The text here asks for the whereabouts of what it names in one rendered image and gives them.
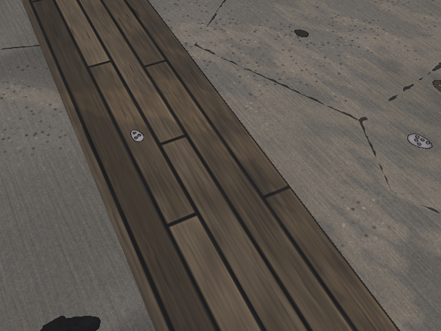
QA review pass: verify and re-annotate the left robot hand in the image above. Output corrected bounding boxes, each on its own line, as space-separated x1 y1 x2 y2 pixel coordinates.
40 316 101 331

